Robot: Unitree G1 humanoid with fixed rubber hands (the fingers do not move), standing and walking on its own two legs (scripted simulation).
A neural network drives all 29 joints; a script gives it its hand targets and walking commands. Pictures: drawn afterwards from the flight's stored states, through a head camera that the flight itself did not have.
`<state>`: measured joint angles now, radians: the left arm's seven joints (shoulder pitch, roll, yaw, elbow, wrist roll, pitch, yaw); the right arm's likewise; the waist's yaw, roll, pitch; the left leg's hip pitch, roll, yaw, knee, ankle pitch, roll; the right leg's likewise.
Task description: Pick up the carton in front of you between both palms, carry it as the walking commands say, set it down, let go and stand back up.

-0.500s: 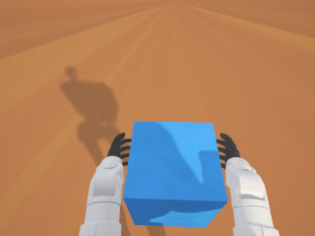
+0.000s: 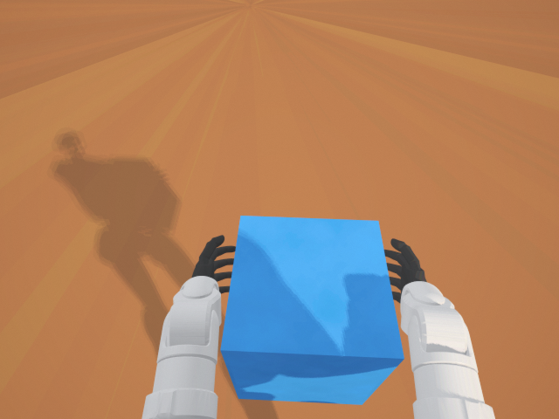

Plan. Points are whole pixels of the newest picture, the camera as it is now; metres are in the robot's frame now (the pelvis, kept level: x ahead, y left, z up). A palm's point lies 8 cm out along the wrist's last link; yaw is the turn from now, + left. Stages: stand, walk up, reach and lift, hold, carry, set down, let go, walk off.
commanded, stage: hold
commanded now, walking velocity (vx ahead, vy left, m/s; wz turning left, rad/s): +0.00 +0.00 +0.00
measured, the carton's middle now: (304, 315) +0.28 +0.00 -0.04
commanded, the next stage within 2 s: set down in 0.36 s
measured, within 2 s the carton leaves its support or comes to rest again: neither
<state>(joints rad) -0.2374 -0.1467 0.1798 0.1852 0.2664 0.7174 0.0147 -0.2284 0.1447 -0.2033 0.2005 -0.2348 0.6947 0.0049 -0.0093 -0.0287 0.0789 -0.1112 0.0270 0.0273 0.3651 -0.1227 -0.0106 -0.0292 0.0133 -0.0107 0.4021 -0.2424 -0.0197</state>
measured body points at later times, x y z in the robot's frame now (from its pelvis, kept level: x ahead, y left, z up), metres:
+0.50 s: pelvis -0.01 +0.04 +0.00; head -0.06 +0.06 +0.44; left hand +0.30 +0.19 +0.04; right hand +0.30 -0.12 +0.04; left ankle +0.06 +0.13 -0.74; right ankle +0.00 -0.10 -0.74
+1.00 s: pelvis -0.03 +0.02 -0.07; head +0.16 +0.04 +0.33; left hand +0.34 +0.18 -0.16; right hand +0.35 -0.12 -0.15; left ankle +0.06 +0.13 -0.74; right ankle +0.00 -0.10 -0.74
